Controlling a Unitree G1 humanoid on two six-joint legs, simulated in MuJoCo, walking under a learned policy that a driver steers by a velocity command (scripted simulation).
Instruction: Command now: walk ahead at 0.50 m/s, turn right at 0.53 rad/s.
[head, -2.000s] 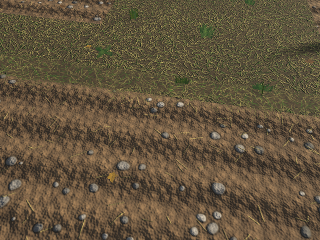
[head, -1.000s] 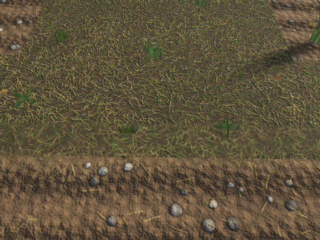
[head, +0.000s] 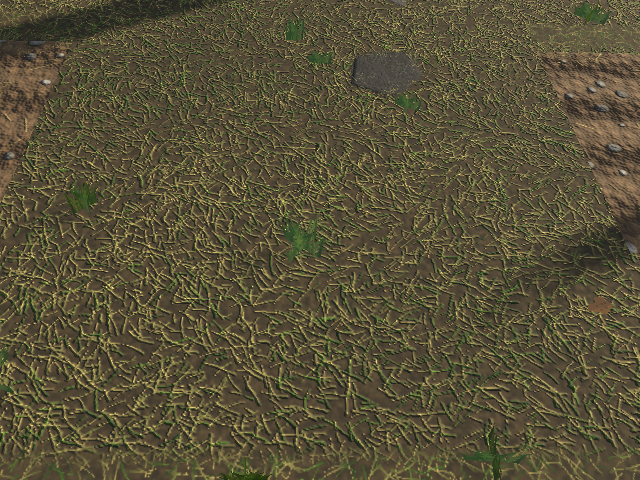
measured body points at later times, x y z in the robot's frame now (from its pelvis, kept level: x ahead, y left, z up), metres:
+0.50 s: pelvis +0.26 -0.08 +0.00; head +0.28 -0.09 +0.45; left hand +0.36 +0.17 -0.13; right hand +0.28 -0.34 -0.14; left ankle +0.32 +0.08 -0.66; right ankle +0.24 -0.12 -0.75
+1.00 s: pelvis +0.53 -0.05 -0.01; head +0.56 -0.04 +0.44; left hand +0.60 +0.22 -0.13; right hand +0.63 -0.32 -0.14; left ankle +0.54 -0.02 -0.75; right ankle +0.52 -0.21 -0.66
